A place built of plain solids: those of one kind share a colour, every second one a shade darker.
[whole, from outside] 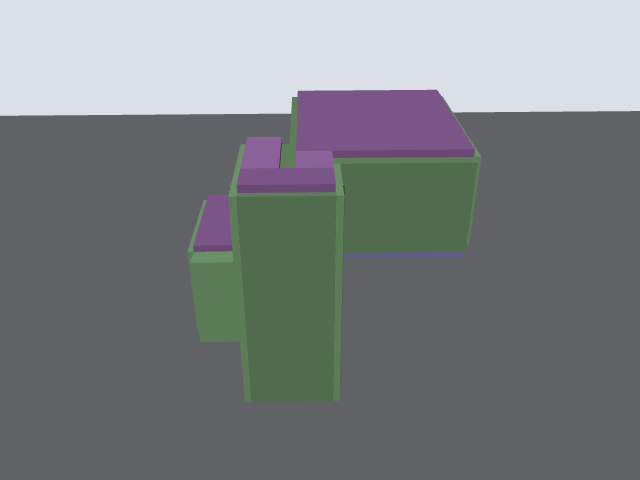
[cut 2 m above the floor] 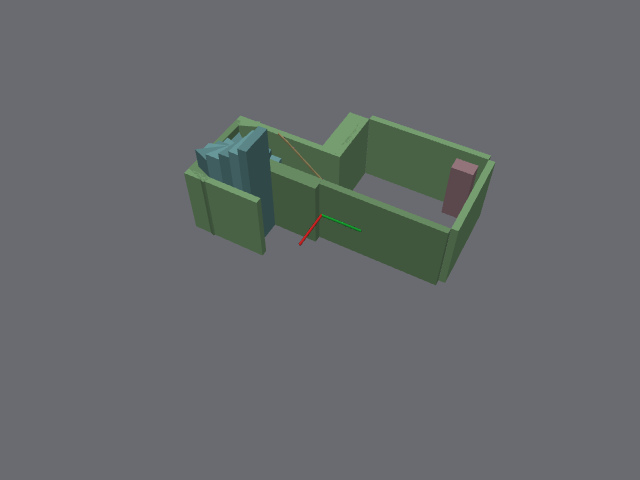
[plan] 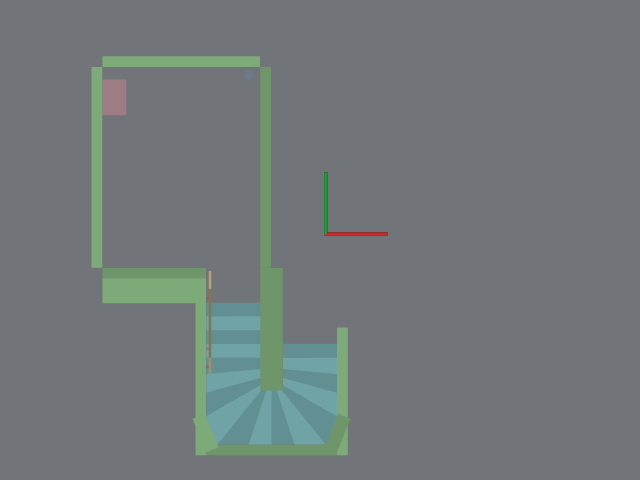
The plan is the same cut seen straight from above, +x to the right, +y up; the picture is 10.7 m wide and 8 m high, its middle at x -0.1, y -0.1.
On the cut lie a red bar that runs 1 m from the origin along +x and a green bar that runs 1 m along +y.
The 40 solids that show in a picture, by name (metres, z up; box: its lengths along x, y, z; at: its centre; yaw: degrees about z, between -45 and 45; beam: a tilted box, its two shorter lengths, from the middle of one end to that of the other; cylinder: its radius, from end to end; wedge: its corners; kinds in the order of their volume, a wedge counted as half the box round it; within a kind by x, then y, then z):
{
 "wall_1": {"box": [0.18, 3.35, 2.88], "at": [-3.82, 1.11, 1.39]},
 "wall_2": {"box": [1.73, 0.59, 2.88], "at": [-2.86, -0.86, 1.39]},
 "wall_3": {"box": [1.73, 0.18, 2.88], "at": [-2.86, -0.65, 1.39]},
 "wall_4": {"box": [2.63, 0.18, 2.88], "at": [-2.41, 2.87, 1.39]},
 "wall_5": {"box": [0.18, 3.13, 6.14], "at": [-2.09, -2.13, 3.02]},
 "wall_6": {"box": [0.23, 0.61, 6.39], "at": [-2.01, -3.32, 2.89], "yaw": 21.9},
 "wall_7": {"box": [0.18, 3.35, 2.88], "at": [-1.01, 1.11, 1.39]},
 "wall_8": {"box": [2.18, 0.18, 6.14], "at": [-0.91, -3.6, 3.02]},
 "wall_9": {"box": [0.38, 2.05, 6.39], "at": [-0.91, -1.59, 2.89]},
 "wall_10": {"box": [0.18, 5.07, 2.54], "at": [-0.81, 0.98, 4.81]},
 "wall_11": {"box": [0.23, 0.61, 6.39], "at": [0.19, -3.32, 2.89], "yaw": -21.9},
 "wall_12": {"box": [0.18, 2.13, 6.14], "at": [0.27, -2.62, 3.02]},
 "wall_13": {"box": [3.55, 0.36, 2.54], "at": [1.95, -1.74, 4.81]},
 "wall_14": {"box": [0.18, 5.07, 2.54], "at": [3.82, 0.98, 4.81]},
 "tread_1": {"wedge": [[-2.0, -3.04, -0.05], [-2.0, -3.04, 1.58], [-1.81, -3.52, -0.05], [-1.81, -3.52, 1.58], [-1.1, -2.52, -0.05], [-1.1, -2.52, 1.58], [-1.08, -2.61, -0.05], [-1.08, -2.61, 1.58]]},
 "tread_2": {"wedge": [[-2.0, -3.04, -0.05], [-2.0, -3.04, 1.38], [-2.0, -2.65, -0.05], [-2.0, -2.65, 1.38], [-1.1, -2.52, -0.05], [-1.1, -2.52, 1.38], [-1.1, -2.4, -0.05], [-1.1, -2.4, 1.38]]},
 "tread_3": {"wedge": [[-2.0, -2.65, -0.05], [-2.0, -2.65, 1.18], [-2.0, -2.34, -0.05], [-2.0, -2.34, 1.18], [-1.1, -2.4, -0.05], [-1.1, -2.4, 1.18], [-1.1, -2.25, -0.05], [-1.1, -2.25, 1.18]]},
 "tread_4": {"wedge": [[-2.0, -2.34, -0.05], [-2.0, -2.34, 0.99], [-2.0, -2.06, -0.05], [-2.0, -2.06, 0.99], [-1.1, -2.25, -0.05], [-1.1, -2.25, 0.99], [-1.1, -2.06, -0.05], [-1.1, -2.06, 0.99]]},
 "tread_5": {"wedge": [[-2.0, -2.07, -0.05], [-2.0, -2.07, 0.79], [-2.0, -1.83, -0.05], [-2.0, -1.83, 0.79], [-1.1, -2.07, -0.05], [-1.1, -2.07, 0.79], [-1.1, -1.83, -0.05], [-1.1, -1.83, 0.79]]},
 "tread_6": {"wedge": [[-2.0, -1.84, -0.05], [-2.0, -1.84, 0.59], [-2.0, -1.6, -0.05], [-2.0, -1.6, 0.59], [-1.1, -1.84, -0.05], [-1.1, -1.84, 0.59], [-1.1, -1.6, -0.05], [-1.1, -1.6, 0.59]]},
 "tread_7": {"wedge": [[-2.0, -1.61, -0.05], [-2.0, -1.61, 0.4], [-2.0, -1.37, -0.05], [-2.0, -1.37, 0.39], [-1.1, -1.61, -0.05], [-1.1, -1.61, 0.4], [-1.1, -1.37, -0.05], [-1.1, -1.37, 0.39]]},
 "tread_8": {"wedge": [[-2.0, -1.38, -0.05], [-2.0, -1.38, 0.2], [-2.0, -1.14, -0.05], [-2.0, -1.14, 0.2], [-1.1, -1.38, -0.05], [-1.1, -1.38, 0.2], [-1.1, -1.14, -0.05], [-1.1, -1.14, 0.2]]},
 "tread_9": {"wedge": [[-1.81, -3.51, -0.05], [-1.81, -3.51, 1.77], [-1.29, -3.51, -0.05], [-1.29, -3.51, 1.78], [-1.08, -2.61, -0.05], [-1.08, -2.61, 1.77], [-0.99, -2.61, -0.05], [-0.99, -2.61, 1.77]]},
 "tread_10": {"wedge": [[-1.29, -3.51, -0.05], [-1.29, -3.51, 1.97], [-0.99, -2.61, -0.05], [-0.99, -2.61, 1.97], [-0.9, -3.51, -0.05], [-0.9, -3.51, 1.97], [-0.9, -2.61, -0.05], [-0.9, -2.61, 1.97]]},
 "tread_11": {"wedge": [[-0.91, -3.51, -0.05], [-0.91, -3.51, 2.17], [-0.91, -2.61, -0.05], [-0.91, -2.61, 2.17], [-0.82, -2.61, -0.05], [-0.82, -2.61, 2.17], [-0.52, -3.51, -0.05], [-0.52, -3.51, 2.17]]},
 "tread_12": {"wedge": [[-0.82, -2.61, -0.05], [-0.82, -2.61, 2.37], [-0.73, -2.61, -0.05], [-0.73, -2.61, 2.37], [-0.53, -3.51, -0.05], [-0.53, -3.51, 2.37], [0.0, -3.51, -0.05], [0.0, -3.51, 2.37]]},
 "tread_13": {"wedge": [[-0.73, -2.61, -0.05], [-0.73, -2.61, 2.56], [-0.72, -2.52, -0.05], [-0.72, -2.52, 2.56], [0.0, -3.51, -0.05], [0.0, -3.51, 2.56], [0.19, -3.04, -0.05], [0.19, -3.04, 2.56]]},
 "tread_14": {"wedge": [[-0.72, -2.52, -0.05], [-0.72, -2.52, 2.76], [-0.72, -2.4, -0.05], [-0.72, -2.4, 2.76], [0.18, -3.04, -0.05], [0.18, -3.04, 2.76], [0.18, -2.64, -0.05], [0.18, -2.64, 2.76]]},
 "tread_15": {"wedge": [[-0.72, -2.4, -0.05], [-0.72, -2.4, 2.96], [-0.72, -2.25, -0.05], [-0.72, -2.25, 2.96], [0.18, -2.65, -0.05], [0.18, -2.65, 2.96], [0.18, -2.33, -0.05], [0.18, -2.33, 2.96]]},
 "tread_16": {"wedge": [[-0.72, -2.25, -0.05], [-0.72, -2.25, 3.15], [-0.72, -2.06, -0.05], [-0.72, -2.06, 3.16], [0.18, -2.34, -0.05], [0.18, -2.34, 3.15], [0.18, -2.06, -0.05], [0.18, -2.06, 3.16]]},
 "tread_17": {"wedge": [[-0.72, -2.06, -0.05], [-0.72, -2.06, 3.35], [-0.72, -1.83, -0.05], [-0.72, -1.83, 3.35], [0.18, -2.06, -0.05], [0.18, -2.06, 3.35], [0.18, -1.83, -0.05], [0.18, -1.83, 3.35]]},
 "roof_1": {"box": [2.63, 3.35, 0.2], "at": [-2.41, 1.11, 2.93]},
 "roof_2": {"box": [0.9, 2.05, 0.2], "at": [-1.55, -1.59, 6.19]},
 "roof_3": {"box": [2.18, 0.9, 0.2], "at": [-0.91, -3.06, 6.19]},
 "roof_4": {"box": [0.9, 1.05, 0.2], "at": [-0.27, -2.08, 6.19]},
 "roof_5": {"box": [4.45, 5.07, 0.2], "at": [1.5, 0.98, 6.19]},
 "floor_1": {"box": [4.45, 5.34, 0.22], "at": [1.5, 0.84, 3.43]},
 "machine_1": {"box": [0.4, 0.6, 1.75], "at": [-3.53, 2.28, 0.82]},
 "guard_rail_1": {"wedge": [[-1.95, -2.06, 1.88], [-1.95, -2.06, 1.93], [-1.95, -0.92, 0.89], [-1.95, -0.92, 0.95], [-1.91, -2.06, 1.88], [-1.91, -2.06, 1.93], [-1.91, -0.92, 0.89], [-1.91, -0.92, 0.95]]},
 "extinguisher_1": {"cylinder": 0.07, "from": [-1.28, 2.65, 0.0], "to": [-1.28, 2.65, 0.52]}
}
